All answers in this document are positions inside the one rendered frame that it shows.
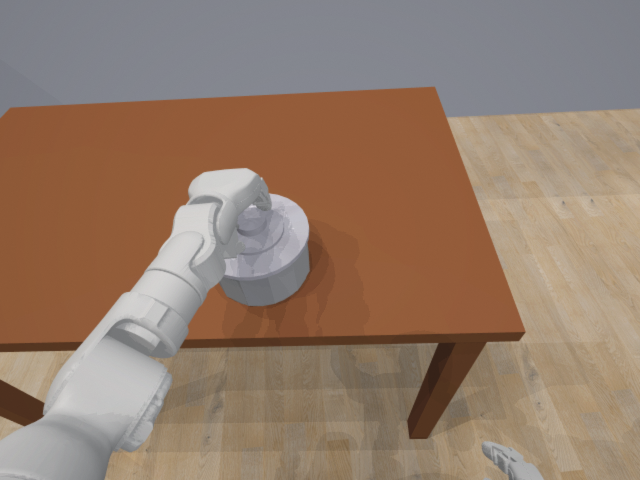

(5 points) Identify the pot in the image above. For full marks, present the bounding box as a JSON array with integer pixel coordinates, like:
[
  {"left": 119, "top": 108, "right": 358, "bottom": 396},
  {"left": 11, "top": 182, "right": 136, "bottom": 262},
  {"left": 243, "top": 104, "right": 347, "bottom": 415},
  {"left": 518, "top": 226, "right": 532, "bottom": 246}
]
[{"left": 219, "top": 243, "right": 310, "bottom": 306}]

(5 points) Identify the lid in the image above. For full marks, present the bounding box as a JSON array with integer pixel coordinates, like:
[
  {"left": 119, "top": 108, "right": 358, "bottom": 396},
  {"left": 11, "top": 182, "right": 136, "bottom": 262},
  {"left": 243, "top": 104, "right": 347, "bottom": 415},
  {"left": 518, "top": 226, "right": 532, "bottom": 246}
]
[{"left": 223, "top": 193, "right": 309, "bottom": 281}]

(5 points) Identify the table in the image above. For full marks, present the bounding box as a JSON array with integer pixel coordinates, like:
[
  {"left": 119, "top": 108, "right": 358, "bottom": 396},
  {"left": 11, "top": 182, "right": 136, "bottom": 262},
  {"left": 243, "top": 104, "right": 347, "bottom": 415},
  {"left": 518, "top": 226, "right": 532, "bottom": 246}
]
[{"left": 0, "top": 87, "right": 526, "bottom": 439}]

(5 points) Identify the robot right hand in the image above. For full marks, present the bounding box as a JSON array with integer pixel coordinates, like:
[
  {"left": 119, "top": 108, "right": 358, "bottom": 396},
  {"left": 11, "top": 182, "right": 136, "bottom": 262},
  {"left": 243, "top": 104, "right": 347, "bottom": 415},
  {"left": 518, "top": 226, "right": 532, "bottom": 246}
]
[{"left": 482, "top": 441, "right": 544, "bottom": 480}]

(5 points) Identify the robot left hand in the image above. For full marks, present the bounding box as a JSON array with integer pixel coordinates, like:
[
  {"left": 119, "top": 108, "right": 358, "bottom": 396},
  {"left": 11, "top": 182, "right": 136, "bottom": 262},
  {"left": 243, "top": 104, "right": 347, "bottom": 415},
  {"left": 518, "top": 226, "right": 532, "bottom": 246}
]
[{"left": 188, "top": 168, "right": 272, "bottom": 259}]

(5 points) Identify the left robot forearm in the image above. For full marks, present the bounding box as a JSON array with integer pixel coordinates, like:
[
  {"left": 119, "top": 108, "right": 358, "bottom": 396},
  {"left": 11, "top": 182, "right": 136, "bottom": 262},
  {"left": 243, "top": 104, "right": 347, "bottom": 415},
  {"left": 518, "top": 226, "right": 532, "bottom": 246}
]
[{"left": 43, "top": 191, "right": 238, "bottom": 416}]

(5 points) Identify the robot left upper arm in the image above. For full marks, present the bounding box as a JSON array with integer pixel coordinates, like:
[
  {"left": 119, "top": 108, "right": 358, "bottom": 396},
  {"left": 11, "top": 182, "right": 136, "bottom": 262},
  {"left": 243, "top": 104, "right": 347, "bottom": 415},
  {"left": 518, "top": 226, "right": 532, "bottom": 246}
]
[{"left": 0, "top": 335, "right": 173, "bottom": 480}]

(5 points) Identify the knob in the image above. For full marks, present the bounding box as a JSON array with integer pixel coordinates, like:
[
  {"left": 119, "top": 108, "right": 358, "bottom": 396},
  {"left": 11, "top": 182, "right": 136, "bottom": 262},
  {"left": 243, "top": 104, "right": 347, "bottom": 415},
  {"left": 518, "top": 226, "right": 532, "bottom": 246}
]
[{"left": 237, "top": 208, "right": 267, "bottom": 237}]

